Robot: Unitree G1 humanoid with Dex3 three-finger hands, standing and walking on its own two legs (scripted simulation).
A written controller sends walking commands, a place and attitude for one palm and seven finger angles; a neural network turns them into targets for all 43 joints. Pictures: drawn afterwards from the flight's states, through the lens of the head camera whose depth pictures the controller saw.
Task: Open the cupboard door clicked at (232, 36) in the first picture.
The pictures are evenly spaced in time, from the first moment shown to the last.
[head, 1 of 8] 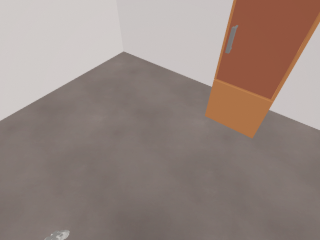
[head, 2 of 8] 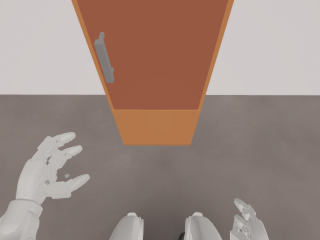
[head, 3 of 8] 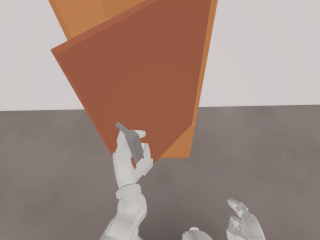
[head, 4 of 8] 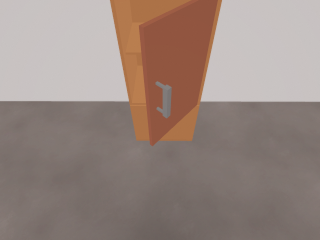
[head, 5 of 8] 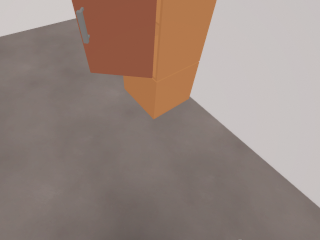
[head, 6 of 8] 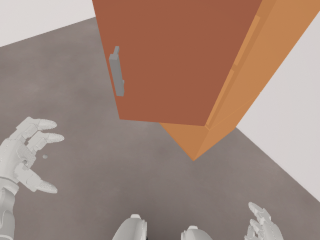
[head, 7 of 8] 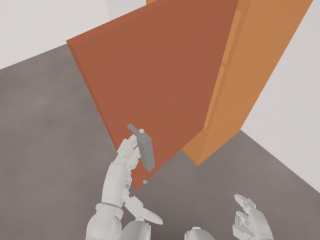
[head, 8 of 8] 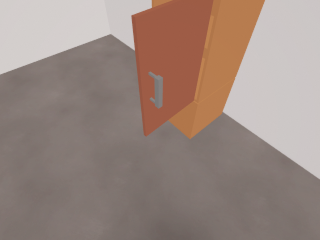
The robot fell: no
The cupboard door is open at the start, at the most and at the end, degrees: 0 95 93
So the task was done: yes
